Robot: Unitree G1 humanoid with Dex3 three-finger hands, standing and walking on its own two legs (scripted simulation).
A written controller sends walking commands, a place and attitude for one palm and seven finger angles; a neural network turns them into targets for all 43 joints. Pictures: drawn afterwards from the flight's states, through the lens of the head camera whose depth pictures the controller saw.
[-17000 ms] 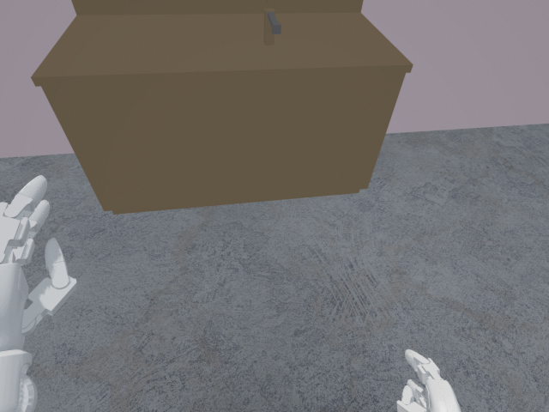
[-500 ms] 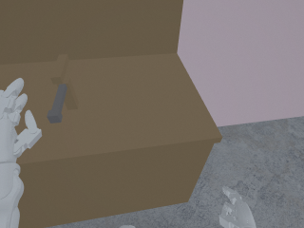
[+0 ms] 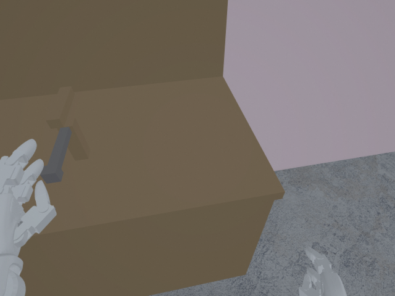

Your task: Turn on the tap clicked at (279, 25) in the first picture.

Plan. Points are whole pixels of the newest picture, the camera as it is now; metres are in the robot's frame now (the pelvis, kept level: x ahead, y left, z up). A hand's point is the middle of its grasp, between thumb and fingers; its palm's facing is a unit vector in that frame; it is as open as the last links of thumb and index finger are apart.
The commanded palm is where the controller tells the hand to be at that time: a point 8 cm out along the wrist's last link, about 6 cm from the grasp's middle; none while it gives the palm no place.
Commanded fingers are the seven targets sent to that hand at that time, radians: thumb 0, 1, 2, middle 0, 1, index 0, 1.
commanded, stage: turn the palm inward beside the body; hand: left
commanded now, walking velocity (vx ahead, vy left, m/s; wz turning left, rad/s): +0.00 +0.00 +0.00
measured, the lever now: (52, 173) +0.30 +0.34 +0.10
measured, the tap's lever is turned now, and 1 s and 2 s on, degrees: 0 0 0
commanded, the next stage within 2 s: reach beside the lever's end, fingers flat in 1.20 s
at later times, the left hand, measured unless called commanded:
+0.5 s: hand (49, 225) +0.17 +0.25 +0.15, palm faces +0.44 -0.88 -0.17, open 7.4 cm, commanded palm +0.12 +0.29 +0.16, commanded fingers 0.00 0.90 0.90 -0.20 -0.30 -0.20 -0.30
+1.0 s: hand (53, 229) +0.16 +0.24 +0.15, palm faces +0.46 -0.88 -0.12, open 7.4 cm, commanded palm +0.11 +0.28 +0.16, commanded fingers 0.00 0.90 0.90 -0.20 -0.30 -0.20 -0.30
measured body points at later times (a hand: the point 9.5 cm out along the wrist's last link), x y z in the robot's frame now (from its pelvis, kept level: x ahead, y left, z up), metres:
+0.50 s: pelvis -0.01 +0.01 +0.00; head -0.03 +0.00 +0.45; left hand +0.14 +0.29 +0.16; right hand +0.19 -0.19 -0.06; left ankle +0.04 +0.15 -0.71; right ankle -0.04 -0.09 -0.71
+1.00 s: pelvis -0.01 +0.01 +0.00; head -0.04 -0.01 +0.45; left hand +0.13 +0.28 +0.16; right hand +0.19 -0.20 -0.06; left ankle +0.04 +0.15 -0.71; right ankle -0.04 -0.09 -0.71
